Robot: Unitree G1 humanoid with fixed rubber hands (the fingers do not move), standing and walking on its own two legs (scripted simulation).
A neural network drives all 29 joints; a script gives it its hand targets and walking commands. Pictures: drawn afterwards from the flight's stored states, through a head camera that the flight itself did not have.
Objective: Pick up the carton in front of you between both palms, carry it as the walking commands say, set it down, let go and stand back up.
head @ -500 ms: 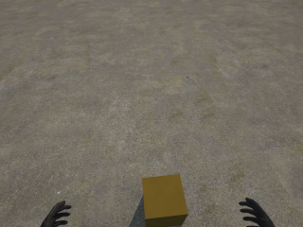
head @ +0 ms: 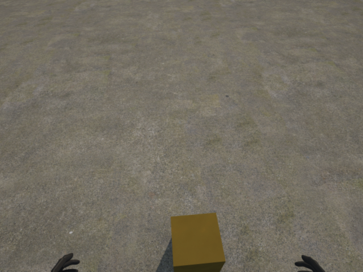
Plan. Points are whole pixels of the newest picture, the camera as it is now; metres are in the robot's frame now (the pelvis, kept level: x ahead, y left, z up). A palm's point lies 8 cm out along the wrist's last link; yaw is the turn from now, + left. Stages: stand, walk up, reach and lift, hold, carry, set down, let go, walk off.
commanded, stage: stand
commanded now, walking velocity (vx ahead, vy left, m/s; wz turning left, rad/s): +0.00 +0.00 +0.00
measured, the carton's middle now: (195, 246) +0.36 -0.05 -0.65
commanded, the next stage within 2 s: none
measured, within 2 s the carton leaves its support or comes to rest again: neither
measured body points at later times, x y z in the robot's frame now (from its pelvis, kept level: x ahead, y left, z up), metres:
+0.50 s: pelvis -0.02 +0.00 +0.01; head -0.02 -0.01 +0.46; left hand +0.09 +0.31 -0.11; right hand +0.08 -0.31 -0.11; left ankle -0.07 +0.12 -0.74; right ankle +0.01 -0.11 -0.74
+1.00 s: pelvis -0.02 +0.00 +0.01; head -0.02 -0.01 +0.46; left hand +0.08 +0.31 -0.11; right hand +0.07 -0.32 -0.11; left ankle -0.07 +0.12 -0.74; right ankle +0.01 -0.11 -0.74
